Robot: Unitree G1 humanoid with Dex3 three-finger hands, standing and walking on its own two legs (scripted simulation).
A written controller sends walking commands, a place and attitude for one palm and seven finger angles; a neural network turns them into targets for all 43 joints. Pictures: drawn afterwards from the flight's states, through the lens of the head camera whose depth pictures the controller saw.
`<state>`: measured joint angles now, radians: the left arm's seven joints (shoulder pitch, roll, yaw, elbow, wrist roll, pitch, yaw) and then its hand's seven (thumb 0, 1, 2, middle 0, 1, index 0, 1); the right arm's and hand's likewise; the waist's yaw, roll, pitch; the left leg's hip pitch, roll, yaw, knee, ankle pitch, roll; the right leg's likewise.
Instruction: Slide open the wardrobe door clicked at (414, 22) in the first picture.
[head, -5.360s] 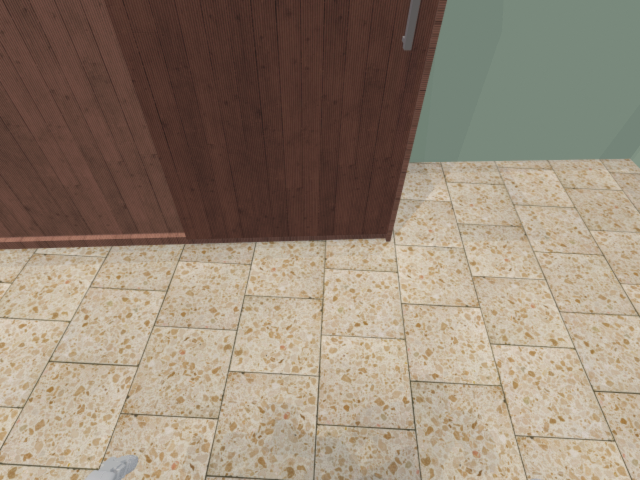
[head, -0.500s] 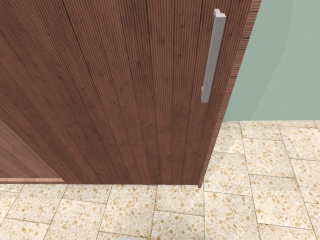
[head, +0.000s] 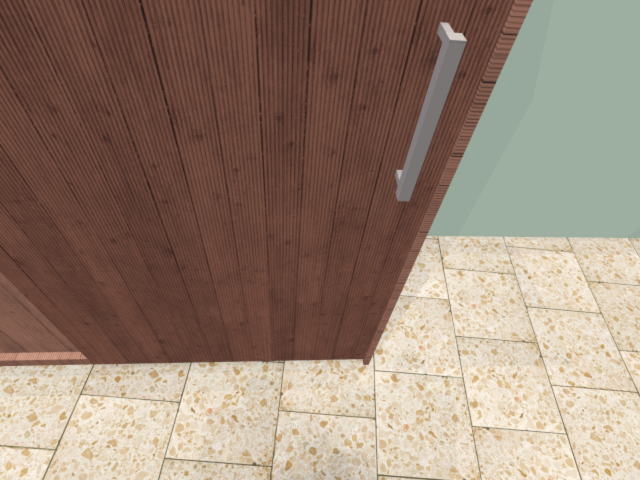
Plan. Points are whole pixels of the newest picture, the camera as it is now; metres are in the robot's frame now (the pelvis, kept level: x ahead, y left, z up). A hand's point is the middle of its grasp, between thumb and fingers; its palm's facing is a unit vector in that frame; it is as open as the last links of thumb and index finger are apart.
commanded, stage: come to a stop and stand still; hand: right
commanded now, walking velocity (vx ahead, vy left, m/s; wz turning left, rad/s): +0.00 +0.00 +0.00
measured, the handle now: (421, 123) +0.54 -0.11 +0.17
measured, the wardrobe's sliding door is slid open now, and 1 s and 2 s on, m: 0.00 0.00 0.00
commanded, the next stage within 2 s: look again from close up in 1.26 s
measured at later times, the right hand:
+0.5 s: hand out of the picture +0.04 -0.23 -0.18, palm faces +0.00 +0.98 -0.21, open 7.4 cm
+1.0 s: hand out of the picture -0.05 -0.18 -0.18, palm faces +0.02 +0.99 -0.16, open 7.4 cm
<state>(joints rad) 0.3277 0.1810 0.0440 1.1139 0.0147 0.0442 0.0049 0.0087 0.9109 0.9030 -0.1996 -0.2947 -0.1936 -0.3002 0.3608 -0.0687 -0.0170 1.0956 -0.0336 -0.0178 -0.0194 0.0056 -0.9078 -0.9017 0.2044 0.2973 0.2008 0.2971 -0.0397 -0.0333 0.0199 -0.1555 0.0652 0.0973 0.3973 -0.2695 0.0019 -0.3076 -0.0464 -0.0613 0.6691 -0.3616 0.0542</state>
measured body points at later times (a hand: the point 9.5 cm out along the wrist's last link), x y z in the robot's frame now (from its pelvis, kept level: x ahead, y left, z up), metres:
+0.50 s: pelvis +0.01 -0.05 -0.01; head +0.01 -0.05 +0.44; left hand +0.04 +0.18 -0.16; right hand +0.04 -0.28 -0.16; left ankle -0.04 +0.11 -0.75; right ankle -0.02 -0.14 -0.75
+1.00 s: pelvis -0.03 -0.02 +0.00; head -0.02 -0.02 +0.45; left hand -0.06 +0.19 -0.17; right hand -0.05 -0.23 -0.17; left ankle -0.04 +0.11 -0.75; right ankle -0.02 -0.14 -0.75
